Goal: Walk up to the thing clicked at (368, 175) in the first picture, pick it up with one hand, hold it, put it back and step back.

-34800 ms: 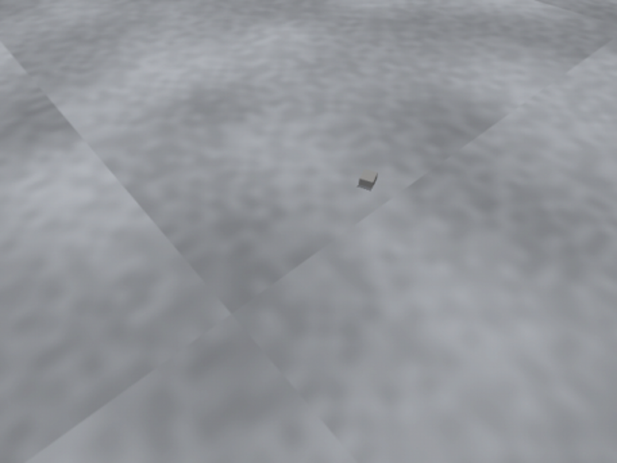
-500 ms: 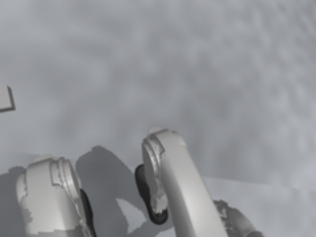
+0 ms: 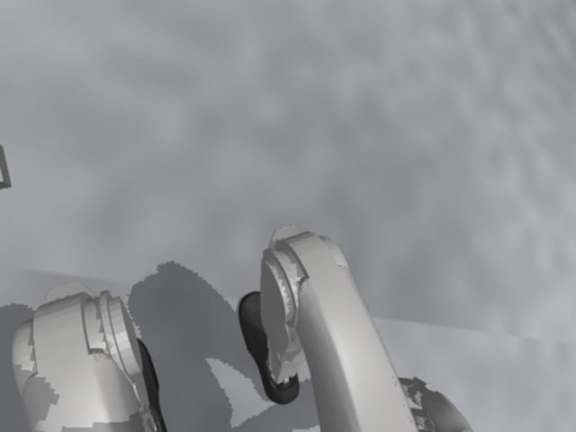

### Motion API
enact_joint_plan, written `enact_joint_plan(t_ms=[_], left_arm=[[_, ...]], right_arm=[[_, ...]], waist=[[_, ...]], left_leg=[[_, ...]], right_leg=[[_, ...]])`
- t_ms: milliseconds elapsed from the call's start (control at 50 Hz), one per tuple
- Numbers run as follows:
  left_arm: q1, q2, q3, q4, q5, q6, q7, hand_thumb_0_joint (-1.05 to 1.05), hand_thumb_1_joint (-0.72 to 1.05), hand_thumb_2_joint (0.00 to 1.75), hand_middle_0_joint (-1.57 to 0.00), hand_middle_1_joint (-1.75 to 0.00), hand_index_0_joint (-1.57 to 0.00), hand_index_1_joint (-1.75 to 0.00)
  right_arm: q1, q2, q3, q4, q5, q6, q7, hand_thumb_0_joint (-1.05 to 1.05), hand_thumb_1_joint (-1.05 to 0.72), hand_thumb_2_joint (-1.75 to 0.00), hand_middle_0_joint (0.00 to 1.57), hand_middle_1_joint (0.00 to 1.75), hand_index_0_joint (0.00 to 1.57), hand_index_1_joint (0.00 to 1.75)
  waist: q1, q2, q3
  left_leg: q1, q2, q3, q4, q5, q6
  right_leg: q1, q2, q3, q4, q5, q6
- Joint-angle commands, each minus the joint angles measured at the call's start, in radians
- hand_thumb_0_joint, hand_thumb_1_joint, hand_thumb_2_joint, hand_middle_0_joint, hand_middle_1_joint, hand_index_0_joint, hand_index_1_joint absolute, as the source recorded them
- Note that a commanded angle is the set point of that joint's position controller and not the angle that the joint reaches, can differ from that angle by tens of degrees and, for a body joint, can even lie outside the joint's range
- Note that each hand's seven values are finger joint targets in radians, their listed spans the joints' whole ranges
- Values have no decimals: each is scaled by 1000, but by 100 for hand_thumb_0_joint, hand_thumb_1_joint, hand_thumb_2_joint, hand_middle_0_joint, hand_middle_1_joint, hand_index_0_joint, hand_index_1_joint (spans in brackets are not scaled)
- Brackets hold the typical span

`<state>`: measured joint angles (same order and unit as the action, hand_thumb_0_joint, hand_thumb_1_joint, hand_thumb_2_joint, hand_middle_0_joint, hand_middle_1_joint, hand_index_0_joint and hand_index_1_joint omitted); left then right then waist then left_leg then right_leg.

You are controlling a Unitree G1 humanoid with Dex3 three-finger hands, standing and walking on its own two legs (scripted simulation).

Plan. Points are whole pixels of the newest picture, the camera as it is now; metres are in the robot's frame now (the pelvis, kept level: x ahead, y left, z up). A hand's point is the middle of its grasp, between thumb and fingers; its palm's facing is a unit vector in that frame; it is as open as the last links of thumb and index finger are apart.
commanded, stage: home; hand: left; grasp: from above
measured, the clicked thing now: out of the picture +0.51 +0.32 -0.30
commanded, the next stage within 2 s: none
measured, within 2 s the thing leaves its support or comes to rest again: neither
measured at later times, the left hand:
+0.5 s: hand out of the picture +0.39 +0.33 -0.01, palm faces -0.27 -0.51 -0.81, open 8.3 cm
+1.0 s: hand out of the picture +0.27 +0.25 +0.20, palm faces +0.11 -0.93 -0.34, open 7.4 cm
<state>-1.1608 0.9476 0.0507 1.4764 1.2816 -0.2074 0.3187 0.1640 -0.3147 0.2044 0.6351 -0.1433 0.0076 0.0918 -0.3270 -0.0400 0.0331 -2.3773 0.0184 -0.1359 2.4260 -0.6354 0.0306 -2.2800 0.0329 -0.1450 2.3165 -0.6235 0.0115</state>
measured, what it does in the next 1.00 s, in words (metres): rises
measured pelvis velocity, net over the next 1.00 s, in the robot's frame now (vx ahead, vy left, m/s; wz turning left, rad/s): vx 0.04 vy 0.00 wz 0.16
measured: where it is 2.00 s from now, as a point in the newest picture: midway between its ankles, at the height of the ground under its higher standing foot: (213, 393)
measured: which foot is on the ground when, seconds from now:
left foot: down 0.00-1.00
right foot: down 0.00-1.00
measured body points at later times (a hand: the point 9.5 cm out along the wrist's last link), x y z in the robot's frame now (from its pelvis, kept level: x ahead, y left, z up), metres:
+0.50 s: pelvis +0.01 +0.00 +0.10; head +0.22 +0.08 +0.49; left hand +0.41 +0.35 +0.03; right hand +0.13 -0.27 -0.01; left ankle +0.08 +0.12 -0.29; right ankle +0.11 -0.11 -0.29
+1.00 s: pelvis +0.04 +0.00 +0.29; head +0.14 +0.05 +0.73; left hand +0.26 +0.29 +0.22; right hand +0.25 -0.21 +0.20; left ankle +0.08 +0.12 -0.29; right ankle +0.11 -0.11 -0.29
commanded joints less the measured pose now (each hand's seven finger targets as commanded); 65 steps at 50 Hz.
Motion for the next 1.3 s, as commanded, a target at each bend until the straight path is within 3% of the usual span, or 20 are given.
enact_joint_plan(t_ms=[0,20,100,160,200,240,280,300,340,380,460,520,600,620,720,800,940,1020,1160,1280], left_arm=[[-281,236,19,-108,-45,62,17,0,-38,88,-18,-88,-18,-87],[-265,241,22,-129,-53,71,-1,0,-31,88,-24,-80,-21,-79],[-209,250,44,-227,-122,90,-102,0,-4,85,-22,-55,-20,-56],[-69,243,87,-332,-185,90,-177,0,20,83,-21,-46,-20,-47],[5,230,134,-509,-249,83,-211,0,36,79,-19,-36,-18,-36],[85,223,180,-728,-331,85,-241,0,52,75,-17,-26,-17,-26],[158,212,232,-918,-435,105,-258,0,68,87,-19,-29,-19,-29],[222,158,228,-926,-484,124,-263,0,76,90,-20,-30,-20,-30],[304,50,195,-934,-554,156,-266,0,90,90,-20,-30,-20,-30],[317,19,188,-1017,-603,181,-265,0,90,90,-20,-30,-20,-30],[484,-174,63,-1055,-719,235,-290,0,90,90,-20,-30,-20,-30],[547,-188,66,-1150,-814,268,-301,0,90,90,-20,-30,-20,-30],[653,-270,45,-1198,-924,300,-285,0,90,90,-20,-30,-20,-30],[692,-270,63,-1179,-944,310,-276,0,90,90,-20,-30,-20,-30],[837,-338,70,-1248,-1052,351,-246,0,90,90,-20,-30,-20,-30],[935,-381,93,-1303,-1141,385,-233,0,90,90,-20,-30,-20,-30],[1148,-481,79,-1438,-1266,495,-229,0,90,90,-20,-30,-20,-30],[1256,-536,81,-1525,-1324,536,-230,0,90,90,-20,-30,-20,-30],[1463,-591,72,-1648,-1358,578,-241,0,90,90,-20,-30,-20,-30],[1626,-618,47,-1755,-1351,601,-253,0,90,90,-20,-30,-20,-30]], right_arm=[[218,-262,-92,-9,5,-6,1,0,-89,-89,20,30,20,30],[229,-264,-96,-9,8,-1,1,0,-88,-89,20,30,20,30],[266,-270,-118,-25,17,16,4,0,-89,-90,20,30,20,30],[288,-274,-140,-41,26,27,9,0,-89,-90,20,30,20,30],[291,-274,-165,-66,40,37,7,0,-89,-90,20,30,20,30],[289,-264,-202,-89,59,48,6,0,-90,-90,20,30,20,30],[269,-247,-229,-107,85,57,0,0,-90,-90,20,30,20,30],[249,-230,-237,-101,96,60,-6,0,-90,-90,20,30,20,30],[231,-198,-242,-86,110,62,-18,0,-90,-90,20,30,20,30],[210,-186,-258,-86,122,59,-32,0,-90,-90,20,30,20,30],[167,-175,-275,-84,144,30,-51,0,-90,-90,20,30,20,30],[136,-171,-277,-100,158,-2,-69,0,-90,-90,20,30,20,30],[72,-150,-268,-116,176,-47,-98,0,-90,-90,20,30,20,30],[58,-141,-262,-116,177,-57,-104,0,-90,-90,20,30,20,30],[26,-106,-250,-140,189,-96,-125,0,-90,-90,20,30,20,30],[-1,-90,-244,-163,190,-117,-143,0,-90,-90,20,30,20,30],[-2,-60,-219,-202,201,-145,-187,0,-90,-90,20,30,20,30],[21,-43,-203,-207,201,-171,-225,0,-90,-90,20,30,20,30],[77,-20,-197,-239,186,-210,-272,0,-90,-90,20,30,20,30],[89,-15,-204,-266,174,-238,-290,0,-90,-90,20,30,20,30]], waist=[[6,441,-768],[16,420,-777],[36,365,-784],[83,350,-806],[124,399,-909],[186,470,-1059],[221,474,-1133],[222,437,-1078],[195,333,-936],[204,307,-919],[184,282,-781],[203,274,-776],[204,241,-697],[218,222,-682],[220,193,-667],[239,191,-629],[244,159,-540],[246,146,-499],[256,140,-396],[269,115,-348]], left_leg=[[568,-4,49,-258,150,0],[551,-7,50,-263,155,2],[529,-9,61,-261,212,4],[568,-12,70,-268,280,-3],[649,-19,70,-300,314,-15],[794,-17,73,-355,365,-20],[861,-17,72,-418,357,-18],[854,-14,67,-452,313,-11],[777,-14,70,-491,223,8],[793,-12,61,-539,140,13],[876,7,13,-696,3,6],[978,11,-13,-788,9,-1],[1072,10,-35,-899,-26,-7],[1089,8,-30,-913,-19,-7],[1173,-7,34,-978,116,-2],[1268,-7,23,-1083,90,-5],[1430,-10,20,-1272,65,-6],[1517,-12,29,-1342,148,-9],[1661,-17,53,-1478,267,-10],[1748,-21,78,-1539,382,-11]], right_leg=[[369,38,-39,-227,189,-52],[393,38,-38,-235,194,-51],[478,36,-32,-265,230,-52],[537,33,-23,-285,271,-56],[564,26,-19,-297,282,-66],[603,21,-3,-320,302,-68],[620,17,15,-353,293,-68],[584,18,23,-374,258,-63],[580,23,36,-436,206,-56],[583,21,46,-490,143,-58],[602,14,41,-570,65,-48],[669,7,45,-623,88,-42],[744,3,55,-712,74,-38],[768,5,58,-736,74,-38],[966,0,94,-873,146,-40],[1053,-2,105,-965,124,-41],[1268,0,118,-1178,121,-31],[1374,1,113,-1260,188,-31],[1554,0,107,-1421,281,-27],[1653,9,91,-1495,368,-27]])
